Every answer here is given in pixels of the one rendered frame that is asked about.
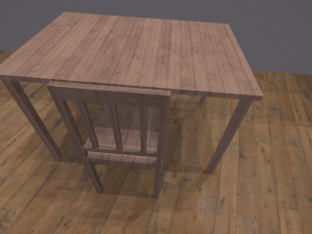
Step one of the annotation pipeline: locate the chair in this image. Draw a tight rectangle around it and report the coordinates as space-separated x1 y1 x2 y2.
47 81 171 200

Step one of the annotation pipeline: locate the table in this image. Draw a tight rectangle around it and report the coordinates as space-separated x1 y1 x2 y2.
0 12 264 174

